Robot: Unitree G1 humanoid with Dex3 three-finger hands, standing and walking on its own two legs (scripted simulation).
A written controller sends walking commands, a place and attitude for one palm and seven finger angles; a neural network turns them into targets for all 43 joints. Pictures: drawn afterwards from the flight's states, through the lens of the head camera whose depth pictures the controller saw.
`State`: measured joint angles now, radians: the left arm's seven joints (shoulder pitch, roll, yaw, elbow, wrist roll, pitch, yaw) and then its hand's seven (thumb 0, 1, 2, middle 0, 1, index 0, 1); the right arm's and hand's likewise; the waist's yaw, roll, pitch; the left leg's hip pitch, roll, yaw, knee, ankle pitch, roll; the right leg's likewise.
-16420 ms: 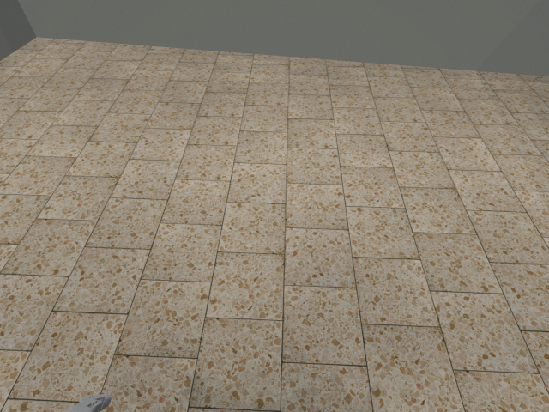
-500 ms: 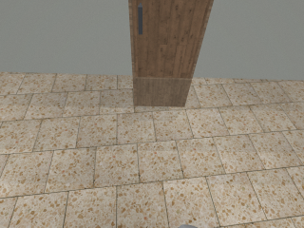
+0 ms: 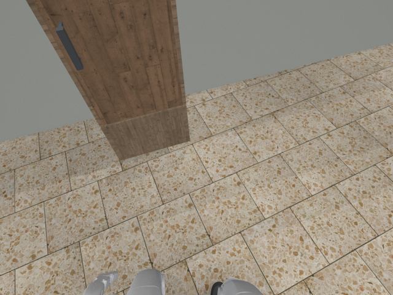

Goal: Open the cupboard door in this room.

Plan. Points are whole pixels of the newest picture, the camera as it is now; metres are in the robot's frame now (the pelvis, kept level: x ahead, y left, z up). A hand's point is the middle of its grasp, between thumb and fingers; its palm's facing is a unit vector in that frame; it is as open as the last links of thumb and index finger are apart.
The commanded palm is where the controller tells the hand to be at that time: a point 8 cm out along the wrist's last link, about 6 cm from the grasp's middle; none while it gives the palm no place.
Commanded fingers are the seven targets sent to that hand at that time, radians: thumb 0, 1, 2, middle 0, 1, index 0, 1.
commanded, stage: turn to face it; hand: left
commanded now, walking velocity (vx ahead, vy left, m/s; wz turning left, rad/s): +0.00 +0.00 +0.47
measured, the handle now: (70, 46) +0.83 +0.44 +0.02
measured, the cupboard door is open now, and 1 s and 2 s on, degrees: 0 0 0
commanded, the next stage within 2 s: take the last steps up to it in 0.70 s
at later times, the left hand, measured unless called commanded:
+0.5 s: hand out of the picture +0.07 +0.23 -0.17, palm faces +0.20 -0.96 -0.19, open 7.4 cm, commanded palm none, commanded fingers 0.00 0.90 0.90 -0.20 -0.30 -0.20 -0.30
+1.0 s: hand out of the picture +0.05 +0.18 -0.15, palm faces +0.34 -0.92 -0.21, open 7.3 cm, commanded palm none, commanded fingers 0.00 0.90 0.90 -0.20 -0.30 -0.20 -0.30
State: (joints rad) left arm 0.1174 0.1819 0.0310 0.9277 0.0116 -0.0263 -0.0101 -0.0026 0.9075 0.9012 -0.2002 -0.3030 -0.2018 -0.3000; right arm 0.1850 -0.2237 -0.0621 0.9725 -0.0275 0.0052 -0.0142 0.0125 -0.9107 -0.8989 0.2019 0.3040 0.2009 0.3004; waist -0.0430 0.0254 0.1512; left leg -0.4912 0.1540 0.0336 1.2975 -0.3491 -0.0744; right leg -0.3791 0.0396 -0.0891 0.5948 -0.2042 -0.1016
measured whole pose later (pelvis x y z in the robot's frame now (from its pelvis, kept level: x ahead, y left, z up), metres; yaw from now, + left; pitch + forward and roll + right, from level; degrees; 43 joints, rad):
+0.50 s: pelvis +0.08 +0.04 +0.01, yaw +9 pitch +0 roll -1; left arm 0.23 0.19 0.03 1.09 0.01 0.02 0.02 0.00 0.91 0.90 -0.20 -0.30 -0.20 -0.30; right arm 0.20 -0.16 -0.02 1.05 -0.02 0.00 -0.03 0.00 -0.94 -0.90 0.20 0.30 0.20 0.30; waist 0.01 -0.01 0.07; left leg -0.24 -0.01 0.05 0.49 -0.24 0.05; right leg -0.32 -0.05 -0.06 0.87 -0.51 0.05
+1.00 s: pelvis +0.07 +0.00 +0.02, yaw +18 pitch -1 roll +1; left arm 0.26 0.17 0.02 1.04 0.03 -0.02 0.01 0.00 0.92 0.90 -0.20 -0.30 -0.20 -0.30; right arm 0.22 -0.22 -0.07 1.04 -0.03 0.05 0.01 0.01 -0.91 -0.90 0.20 0.30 0.20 0.30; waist 0.01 0.01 0.03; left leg -0.34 0.05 0.06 0.82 -0.44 -0.04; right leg -0.20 -0.08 -0.13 0.48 -0.26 0.01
